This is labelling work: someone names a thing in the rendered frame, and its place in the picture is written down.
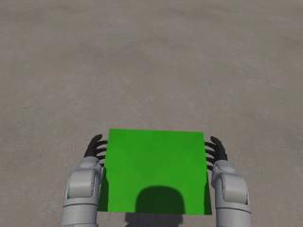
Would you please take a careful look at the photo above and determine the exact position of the left robot forearm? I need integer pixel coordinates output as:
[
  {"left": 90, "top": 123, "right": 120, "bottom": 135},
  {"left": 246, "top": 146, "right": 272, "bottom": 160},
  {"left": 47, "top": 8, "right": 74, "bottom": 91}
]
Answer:
[{"left": 59, "top": 156, "right": 102, "bottom": 227}]

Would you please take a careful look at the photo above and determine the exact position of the carton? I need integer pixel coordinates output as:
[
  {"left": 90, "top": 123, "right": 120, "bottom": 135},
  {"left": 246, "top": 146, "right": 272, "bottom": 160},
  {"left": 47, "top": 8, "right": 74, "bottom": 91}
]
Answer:
[{"left": 97, "top": 129, "right": 212, "bottom": 216}]

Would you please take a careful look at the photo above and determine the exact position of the right robot hand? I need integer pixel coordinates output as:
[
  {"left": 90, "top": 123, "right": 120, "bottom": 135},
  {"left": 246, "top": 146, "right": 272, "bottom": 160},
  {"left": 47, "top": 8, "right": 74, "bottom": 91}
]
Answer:
[{"left": 204, "top": 136, "right": 228, "bottom": 171}]

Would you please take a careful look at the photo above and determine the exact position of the right robot forearm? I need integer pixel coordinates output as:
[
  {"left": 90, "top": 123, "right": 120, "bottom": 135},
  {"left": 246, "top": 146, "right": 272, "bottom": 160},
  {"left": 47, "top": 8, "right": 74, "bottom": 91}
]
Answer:
[{"left": 210, "top": 160, "right": 253, "bottom": 227}]

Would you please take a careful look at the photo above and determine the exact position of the left robot hand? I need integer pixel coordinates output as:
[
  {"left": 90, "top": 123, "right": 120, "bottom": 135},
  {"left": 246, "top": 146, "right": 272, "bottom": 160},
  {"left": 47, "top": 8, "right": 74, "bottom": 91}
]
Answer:
[{"left": 83, "top": 134, "right": 108, "bottom": 167}]

